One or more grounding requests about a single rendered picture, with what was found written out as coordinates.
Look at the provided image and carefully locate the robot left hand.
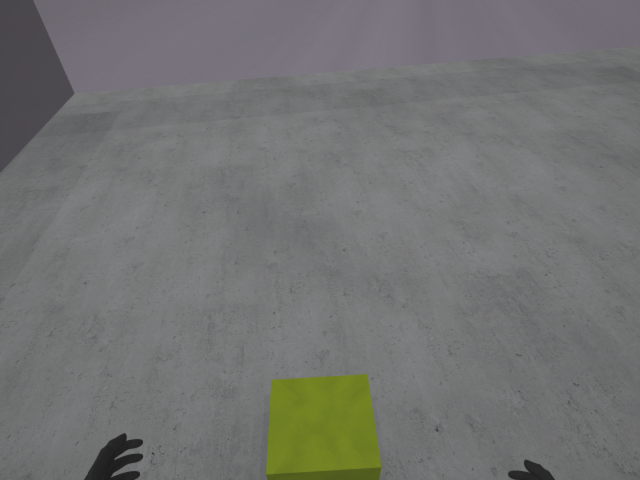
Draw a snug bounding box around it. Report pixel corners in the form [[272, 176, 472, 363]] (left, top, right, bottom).
[[84, 433, 143, 480]]

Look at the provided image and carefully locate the robot right hand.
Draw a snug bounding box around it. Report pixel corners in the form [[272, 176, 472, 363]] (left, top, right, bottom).
[[508, 460, 555, 480]]

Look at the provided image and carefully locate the carton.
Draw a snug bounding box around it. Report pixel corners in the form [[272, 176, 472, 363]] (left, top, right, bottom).
[[266, 374, 381, 480]]

